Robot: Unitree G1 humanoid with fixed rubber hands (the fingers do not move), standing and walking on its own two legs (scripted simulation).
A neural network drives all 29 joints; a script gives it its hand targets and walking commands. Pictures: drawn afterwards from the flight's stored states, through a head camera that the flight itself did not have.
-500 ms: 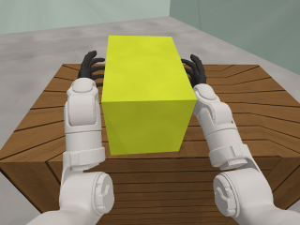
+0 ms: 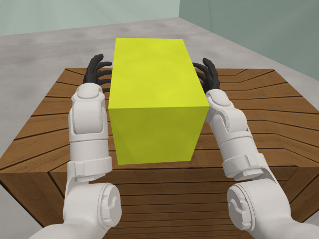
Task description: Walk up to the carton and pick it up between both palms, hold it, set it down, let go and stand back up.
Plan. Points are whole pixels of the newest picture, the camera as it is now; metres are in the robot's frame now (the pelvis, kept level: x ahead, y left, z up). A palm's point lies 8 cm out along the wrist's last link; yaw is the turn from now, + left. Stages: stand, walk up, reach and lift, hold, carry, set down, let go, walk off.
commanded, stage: hold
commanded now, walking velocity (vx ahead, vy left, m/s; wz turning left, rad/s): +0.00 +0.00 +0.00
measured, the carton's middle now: (152, 97) +0.39 +0.00 +0.19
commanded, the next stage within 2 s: none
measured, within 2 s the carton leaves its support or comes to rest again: neither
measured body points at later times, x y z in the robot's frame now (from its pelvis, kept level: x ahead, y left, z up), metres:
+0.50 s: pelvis +0.00 +0.00 +0.00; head -0.06 +0.02 +0.45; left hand +0.38 +0.14 +0.25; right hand +0.38 -0.13 +0.23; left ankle +0.05 +0.10 -0.75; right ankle +0.02 -0.08 -0.75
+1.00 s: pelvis +0.00 +0.01 +0.00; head -0.06 +0.03 +0.45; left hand +0.38 +0.14 +0.25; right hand +0.38 -0.13 +0.23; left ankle +0.05 +0.10 -0.75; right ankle +0.02 -0.08 -0.75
